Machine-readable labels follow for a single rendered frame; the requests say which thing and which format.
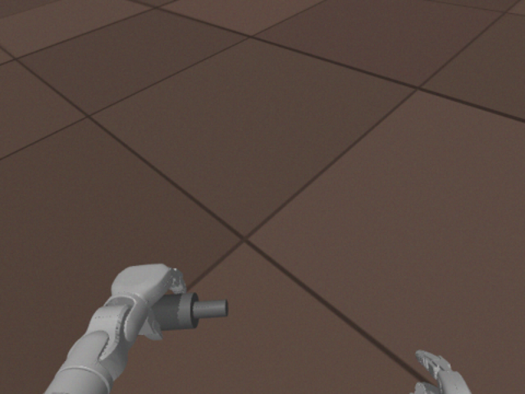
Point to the bottle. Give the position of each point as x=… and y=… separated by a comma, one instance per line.
x=183, y=311

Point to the left robot hand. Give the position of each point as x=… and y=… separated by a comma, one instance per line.
x=150, y=282

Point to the right robot hand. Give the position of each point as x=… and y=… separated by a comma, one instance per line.
x=448, y=381

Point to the left robot arm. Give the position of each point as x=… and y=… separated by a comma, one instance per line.
x=100, y=356

